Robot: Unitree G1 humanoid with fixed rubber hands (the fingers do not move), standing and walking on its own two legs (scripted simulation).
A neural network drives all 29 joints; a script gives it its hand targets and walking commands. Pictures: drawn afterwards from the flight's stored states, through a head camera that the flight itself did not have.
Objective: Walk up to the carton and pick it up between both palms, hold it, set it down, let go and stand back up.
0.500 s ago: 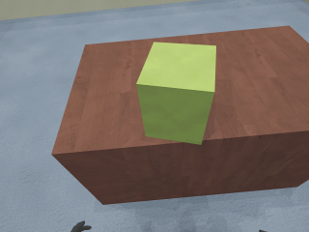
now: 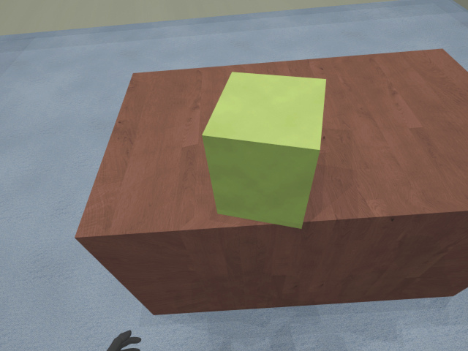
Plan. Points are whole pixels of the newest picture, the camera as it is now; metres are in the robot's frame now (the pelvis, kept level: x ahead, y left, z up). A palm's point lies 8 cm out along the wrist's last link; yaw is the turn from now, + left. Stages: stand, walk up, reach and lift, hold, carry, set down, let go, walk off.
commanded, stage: walk up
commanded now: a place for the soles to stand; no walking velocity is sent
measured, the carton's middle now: (267, 151) +0.51 -0.05 +0.02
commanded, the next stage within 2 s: none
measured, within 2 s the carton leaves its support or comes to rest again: neither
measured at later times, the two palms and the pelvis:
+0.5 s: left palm out of the picture +0.13 +0.22 -0.10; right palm out of the picture +0.00 -0.31 -0.10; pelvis +0.03 -0.03 +0.00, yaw -2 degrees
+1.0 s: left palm (144, 340) +0.17 +0.21 -0.11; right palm (429, 297) +0.23 -0.33 -0.10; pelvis +0.09 -0.07 -0.02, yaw +4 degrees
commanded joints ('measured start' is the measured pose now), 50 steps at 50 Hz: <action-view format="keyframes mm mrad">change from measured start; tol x32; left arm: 1 7 147 48 -74 -2 -17 7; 50 25 209 75 -135 6 -20 1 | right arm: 1 42 -123 -37 -57 3 -17 -5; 50 -65 -115 -67 -160 15 -4 -7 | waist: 1 5 -31 -4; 50 11 5 11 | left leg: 1 -17 125 -160 -99 187 19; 13 -13 121 -171 -114 183 20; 15 197 355 -537 -351 -522 170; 23 70 270 -194 -328 -50 164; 33 -412 34 -239 778 -270 -45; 42 44 11 -147 122 66 -31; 45 -206 267 -581 -182 -48 155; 50 -181 56 -282 21 44 14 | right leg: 1 13 -111 131 -94 193 -57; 13 29 -105 100 -90 161 -51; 14 -97 9 19 77 -254 -45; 17 -543 -72 131 385 -176 5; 28 149 37 -37 55 106 -24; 30 291 -221 344 -119 27 -121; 32 130 -405 634 -302 -289 -305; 40 -137 -270 169 -133 117 -211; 46 -18 -8 17 263 -228 0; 50 -42 -140 190 -97 -62 -49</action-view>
